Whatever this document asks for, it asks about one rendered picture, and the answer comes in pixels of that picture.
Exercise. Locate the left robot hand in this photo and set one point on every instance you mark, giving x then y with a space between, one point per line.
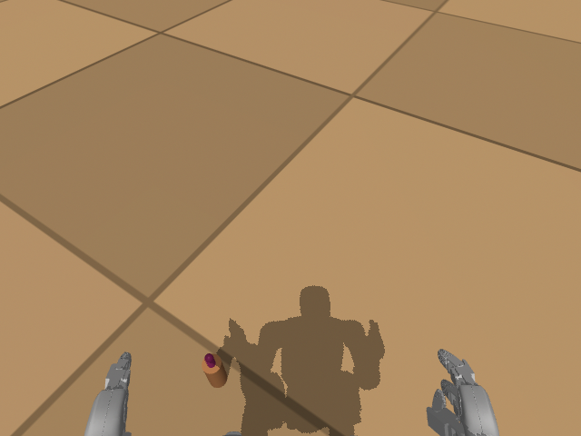
109 412

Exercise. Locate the bottle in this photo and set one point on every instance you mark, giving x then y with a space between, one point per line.
214 370

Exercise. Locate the right robot hand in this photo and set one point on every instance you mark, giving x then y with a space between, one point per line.
474 415

